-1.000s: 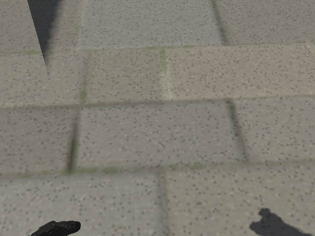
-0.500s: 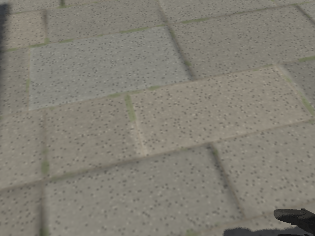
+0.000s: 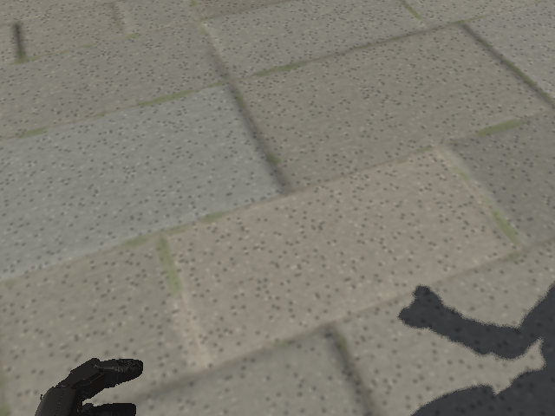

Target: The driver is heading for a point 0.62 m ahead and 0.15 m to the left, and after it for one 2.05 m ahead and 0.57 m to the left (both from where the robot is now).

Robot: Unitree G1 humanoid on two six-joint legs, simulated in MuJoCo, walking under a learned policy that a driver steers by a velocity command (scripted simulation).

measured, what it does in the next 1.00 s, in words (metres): walks ahead, turning left: left foot, then right foot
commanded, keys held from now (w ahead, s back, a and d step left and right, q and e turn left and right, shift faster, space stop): w+q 0.60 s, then w+e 0.40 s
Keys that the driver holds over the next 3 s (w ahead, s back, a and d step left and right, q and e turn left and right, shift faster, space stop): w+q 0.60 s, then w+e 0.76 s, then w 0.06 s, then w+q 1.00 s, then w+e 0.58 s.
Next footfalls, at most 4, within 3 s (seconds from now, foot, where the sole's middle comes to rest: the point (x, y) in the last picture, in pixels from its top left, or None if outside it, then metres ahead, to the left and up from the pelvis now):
0.44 left None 0.36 0.19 -0.77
1.00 right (233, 322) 0.72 0.10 -0.77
1.46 left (144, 255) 0.95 0.34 -0.77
1.92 right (216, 186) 1.19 0.13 -0.77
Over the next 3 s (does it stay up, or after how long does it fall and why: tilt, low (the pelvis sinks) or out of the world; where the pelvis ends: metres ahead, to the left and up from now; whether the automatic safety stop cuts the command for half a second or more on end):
stays up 1.57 0.46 -0.02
